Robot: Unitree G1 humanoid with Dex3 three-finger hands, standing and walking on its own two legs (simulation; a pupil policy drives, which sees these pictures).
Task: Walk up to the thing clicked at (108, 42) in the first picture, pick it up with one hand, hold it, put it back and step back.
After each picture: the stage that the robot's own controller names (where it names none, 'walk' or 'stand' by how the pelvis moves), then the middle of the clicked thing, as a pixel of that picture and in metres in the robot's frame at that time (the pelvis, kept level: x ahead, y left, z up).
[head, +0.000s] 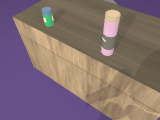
stand; (109, 34) +0.66 -0.13 -0.03
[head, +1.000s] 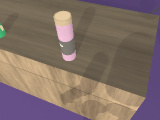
rise first; (66, 38) +0.58 +0.12 -0.01
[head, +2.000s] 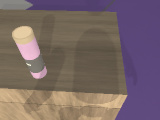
stand; (32, 55) +0.48 +0.23 +0.00
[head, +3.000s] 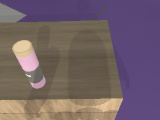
stand; (31, 67) +0.47 +0.24 -0.03
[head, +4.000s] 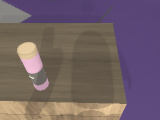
stand; (35, 68) +0.46 +0.22 -0.04
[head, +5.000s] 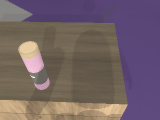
stand; (36, 68) +0.46 +0.22 -0.04
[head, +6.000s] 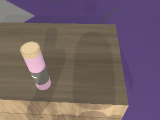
stand; (37, 68) +0.46 +0.21 -0.04
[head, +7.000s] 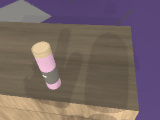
rise first; (48, 68) +0.46 +0.20 -0.03
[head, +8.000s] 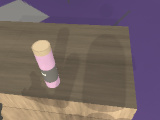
go down; (47, 66) +0.47 +0.19 -0.03
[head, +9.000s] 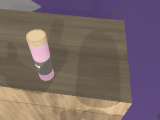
go down; (42, 58) +0.49 +0.18 -0.01
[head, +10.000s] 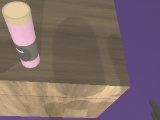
go down; (25, 40) +0.48 +0.18 +0.04
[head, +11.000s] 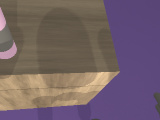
close in; out of the picture +0.49 +0.20 +0.08
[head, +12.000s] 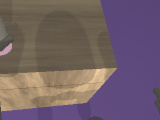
close; out of the picture +0.52 +0.20 +0.09
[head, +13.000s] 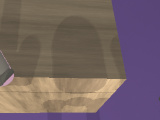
lift; out of the picture +0.41 +0.25 +0.07
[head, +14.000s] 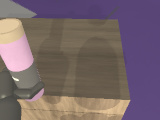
lift; (22, 65) +0.33 +0.18 +0.16
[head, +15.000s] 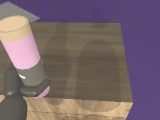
hold; (28, 63) +0.33 +0.17 +0.17
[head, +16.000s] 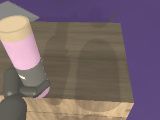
hold; (28, 63) +0.33 +0.16 +0.18
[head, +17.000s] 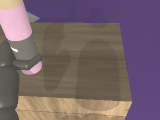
crouch; (20, 37) +0.40 +0.19 +0.21
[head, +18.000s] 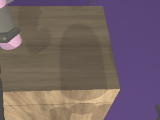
lower; out of the picture +0.50 +0.21 +0.21
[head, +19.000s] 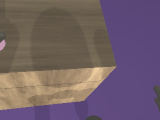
lower; out of the picture +0.53 +0.21 +0.09
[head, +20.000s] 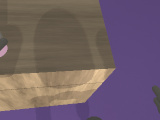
lower; out of the picture +0.51 +0.21 +0.09
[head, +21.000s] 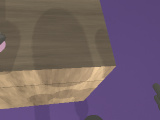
lower; out of the picture +0.52 +0.21 +0.09
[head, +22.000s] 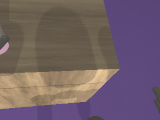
lower; out of the picture +0.52 +0.21 +0.09
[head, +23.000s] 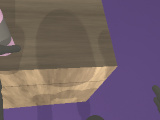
open; out of the picture +0.51 +0.19 +0.09
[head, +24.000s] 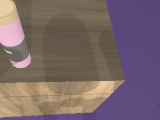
sink last; (13, 39) +0.47 +0.18 +0.06
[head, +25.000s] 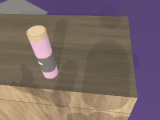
stand; (44, 54) +0.49 +0.20 +0.03
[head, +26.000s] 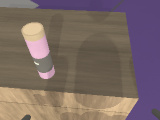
stand; (41, 54) +0.47 +0.19 +0.04
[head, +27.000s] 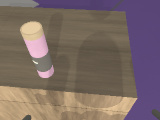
stand; (39, 53) +0.47 +0.19 +0.04
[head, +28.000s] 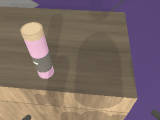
stand; (40, 54) +0.47 +0.19 +0.04
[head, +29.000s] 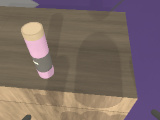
stand; (40, 53) +0.47 +0.19 +0.03
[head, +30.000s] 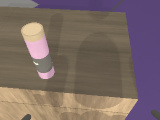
stand; (40, 54) +0.47 +0.19 +0.03
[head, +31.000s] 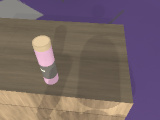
stand; (47, 62) +0.49 +0.18 -0.03
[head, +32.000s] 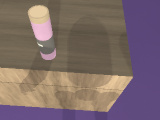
walk; (44, 36) +0.54 +0.16 -0.01
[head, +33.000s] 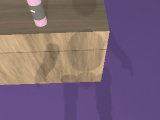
walk; (35, 4) +0.80 +0.26 +0.00
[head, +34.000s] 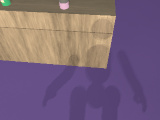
stand; out of the picture +1.14 +0.16 -0.01
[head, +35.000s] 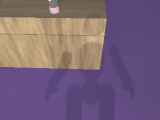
stand; out of the picture +1.11 +0.22 -0.04
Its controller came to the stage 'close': yes
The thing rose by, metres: 0.21
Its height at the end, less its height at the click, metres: +0.00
